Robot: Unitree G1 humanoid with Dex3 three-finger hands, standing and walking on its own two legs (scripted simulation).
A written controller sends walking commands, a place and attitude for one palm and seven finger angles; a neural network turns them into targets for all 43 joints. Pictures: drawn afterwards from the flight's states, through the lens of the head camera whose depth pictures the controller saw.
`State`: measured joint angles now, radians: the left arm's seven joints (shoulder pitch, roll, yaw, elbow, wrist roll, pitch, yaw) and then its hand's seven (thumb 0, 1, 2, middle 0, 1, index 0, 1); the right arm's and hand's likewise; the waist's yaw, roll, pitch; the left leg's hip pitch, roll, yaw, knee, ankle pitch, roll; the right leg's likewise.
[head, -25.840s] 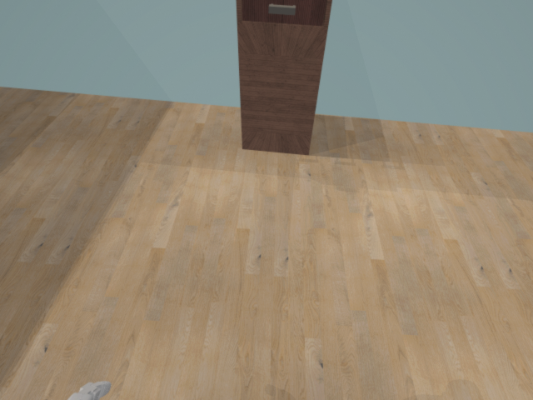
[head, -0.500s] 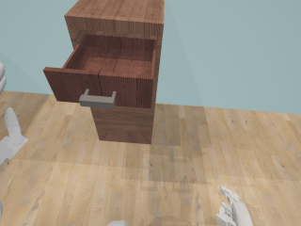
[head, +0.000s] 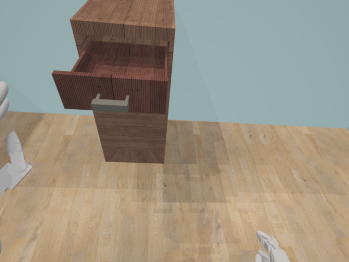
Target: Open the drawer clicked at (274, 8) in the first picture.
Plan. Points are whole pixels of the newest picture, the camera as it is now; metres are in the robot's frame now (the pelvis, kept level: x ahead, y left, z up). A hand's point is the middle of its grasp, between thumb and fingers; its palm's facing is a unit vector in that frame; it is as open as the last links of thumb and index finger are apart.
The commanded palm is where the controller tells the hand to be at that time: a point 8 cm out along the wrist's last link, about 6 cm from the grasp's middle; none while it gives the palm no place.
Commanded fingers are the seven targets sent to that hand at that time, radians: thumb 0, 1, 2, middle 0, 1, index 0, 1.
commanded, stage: stop stepping back and stand still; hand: left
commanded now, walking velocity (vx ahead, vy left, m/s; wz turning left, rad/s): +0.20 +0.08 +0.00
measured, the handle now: (111, 101) +0.58 +0.23 +0.03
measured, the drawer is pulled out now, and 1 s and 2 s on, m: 0.29 0.29 0.29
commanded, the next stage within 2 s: let the arm hang, fingers relaxed in 0.24 s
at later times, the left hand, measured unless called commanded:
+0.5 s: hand (74, 227) +0.21 +0.24 -0.04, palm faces +0.09 -0.91 -0.41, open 7.4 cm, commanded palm none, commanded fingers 0.00 0.90 0.90 -0.20 -0.30 -0.20 -0.30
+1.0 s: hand out of the picture -0.01 +0.22 -0.16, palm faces +0.00 -0.95 -0.30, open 7.3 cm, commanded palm none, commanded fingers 0.00 0.90 0.90 -0.20 -0.30 -0.20 -0.30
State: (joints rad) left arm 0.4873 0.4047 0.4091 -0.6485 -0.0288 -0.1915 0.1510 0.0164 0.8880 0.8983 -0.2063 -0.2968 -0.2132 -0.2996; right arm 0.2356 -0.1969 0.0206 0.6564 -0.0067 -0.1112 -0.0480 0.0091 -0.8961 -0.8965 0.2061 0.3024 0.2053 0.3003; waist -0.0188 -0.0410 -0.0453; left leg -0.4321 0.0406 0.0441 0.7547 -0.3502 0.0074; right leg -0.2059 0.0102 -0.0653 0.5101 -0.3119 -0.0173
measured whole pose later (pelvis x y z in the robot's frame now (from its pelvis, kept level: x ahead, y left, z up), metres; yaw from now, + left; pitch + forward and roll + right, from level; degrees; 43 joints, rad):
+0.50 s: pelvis +0.00 +0.01 -0.02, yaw +0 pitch +0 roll +1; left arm 0.29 0.29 0.11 0.28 0.04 0.03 0.01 0.01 0.90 0.90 -0.19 -0.29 -0.20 -0.30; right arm 0.18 -0.27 0.00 0.82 -0.03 -0.05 0.01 0.01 -0.90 -0.90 0.20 0.30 0.20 0.30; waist -0.02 0.06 -0.06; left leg -0.39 -0.01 0.09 0.70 -0.32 0.05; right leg -0.36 -0.04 -0.05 0.74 -0.38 0.00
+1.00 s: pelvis -0.01 -0.01 +0.01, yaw +0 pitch -2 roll -1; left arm 0.26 0.28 0.01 1.12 0.01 0.01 0.01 0.01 0.92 0.90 -0.20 -0.29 -0.20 -0.30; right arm 0.23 -0.24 0.00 1.08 -0.01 0.02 -0.01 0.00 -0.90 -0.90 0.20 0.30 0.20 0.30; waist 0.00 0.03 0.08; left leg -0.21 0.02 0.05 0.41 -0.16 0.01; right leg -0.14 0.01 -0.08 0.38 -0.20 -0.03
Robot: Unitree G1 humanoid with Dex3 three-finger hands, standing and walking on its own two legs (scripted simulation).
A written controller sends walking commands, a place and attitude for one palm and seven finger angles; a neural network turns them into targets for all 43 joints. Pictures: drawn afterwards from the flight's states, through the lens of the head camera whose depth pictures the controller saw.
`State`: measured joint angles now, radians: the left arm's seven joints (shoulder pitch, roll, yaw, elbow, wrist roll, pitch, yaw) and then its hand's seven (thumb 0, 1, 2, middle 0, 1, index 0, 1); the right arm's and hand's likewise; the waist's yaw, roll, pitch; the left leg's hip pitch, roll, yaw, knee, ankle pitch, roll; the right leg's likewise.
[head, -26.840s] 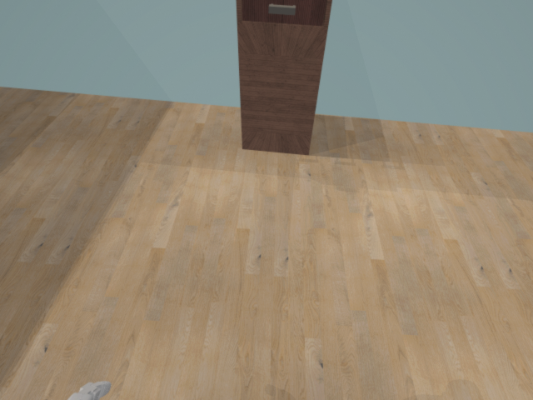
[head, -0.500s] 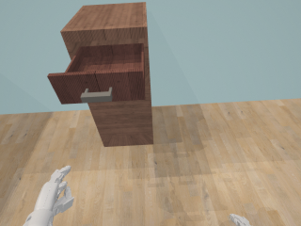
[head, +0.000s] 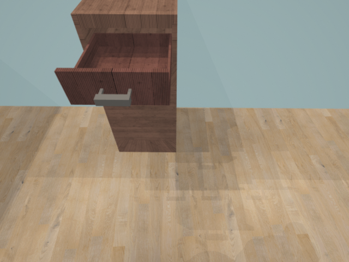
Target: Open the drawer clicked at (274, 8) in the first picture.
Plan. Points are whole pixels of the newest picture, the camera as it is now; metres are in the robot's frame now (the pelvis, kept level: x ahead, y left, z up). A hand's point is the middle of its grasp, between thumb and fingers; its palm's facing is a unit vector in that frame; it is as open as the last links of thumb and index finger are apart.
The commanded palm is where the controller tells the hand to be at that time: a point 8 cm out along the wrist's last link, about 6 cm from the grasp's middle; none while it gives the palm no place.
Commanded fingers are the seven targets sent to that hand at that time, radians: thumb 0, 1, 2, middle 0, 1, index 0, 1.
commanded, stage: let the arm hang, fingers relaxed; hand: left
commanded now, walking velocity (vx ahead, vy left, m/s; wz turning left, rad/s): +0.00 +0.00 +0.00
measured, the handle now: (114, 95) +0.59 +0.24 +0.02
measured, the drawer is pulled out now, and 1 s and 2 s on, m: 0.29 0.29 0.29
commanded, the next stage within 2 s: look to check the result in 0.44 s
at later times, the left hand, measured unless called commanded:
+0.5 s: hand out of the picture +0.10 +0.22 -0.15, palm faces -0.05 -0.95 -0.31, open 7.4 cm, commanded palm none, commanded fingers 0.00 0.90 0.90 -0.20 -0.30 -0.20 -0.30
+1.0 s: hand out of the picture +0.11 +0.23 -0.15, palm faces -0.04 -0.93 -0.36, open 7.4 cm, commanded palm none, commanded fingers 0.00 0.90 0.90 -0.20 -0.30 -0.20 -0.30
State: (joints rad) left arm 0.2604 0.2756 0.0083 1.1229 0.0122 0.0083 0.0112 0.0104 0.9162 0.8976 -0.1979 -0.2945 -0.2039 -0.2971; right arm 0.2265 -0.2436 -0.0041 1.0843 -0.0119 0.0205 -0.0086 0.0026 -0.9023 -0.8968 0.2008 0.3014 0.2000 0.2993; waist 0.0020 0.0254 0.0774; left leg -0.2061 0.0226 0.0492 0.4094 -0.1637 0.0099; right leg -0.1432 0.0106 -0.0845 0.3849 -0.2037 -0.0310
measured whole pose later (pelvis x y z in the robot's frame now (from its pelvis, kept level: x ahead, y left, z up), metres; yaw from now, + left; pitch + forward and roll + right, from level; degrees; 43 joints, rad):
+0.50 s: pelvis +0.02 +0.00 +0.00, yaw -1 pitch -2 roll +0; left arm 0.11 0.29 0.01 1.12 0.02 -0.02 0.01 0.01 0.91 0.90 -0.20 -0.29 -0.21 -0.30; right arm 0.15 -0.30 -0.01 1.12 -0.02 0.00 0.00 0.00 -0.90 -0.90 0.20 0.30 0.20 0.30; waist -0.02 0.02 0.06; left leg -0.14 0.02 0.07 0.32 -0.14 0.00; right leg -0.10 0.01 -0.07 0.32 -0.19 -0.03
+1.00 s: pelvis +0.04 -0.02 +0.01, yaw -1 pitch -2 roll +0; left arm 0.11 0.32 0.01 1.13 0.01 -0.02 0.01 0.01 0.91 0.90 -0.20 -0.29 -0.21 -0.30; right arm 0.10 -0.33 -0.01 1.11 -0.01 0.01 0.00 0.00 -0.90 -0.90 0.20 0.30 0.20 0.30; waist -0.01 0.02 0.06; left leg -0.11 0.03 0.07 0.29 -0.16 -0.02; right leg -0.06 0.03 -0.06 0.28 -0.20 -0.05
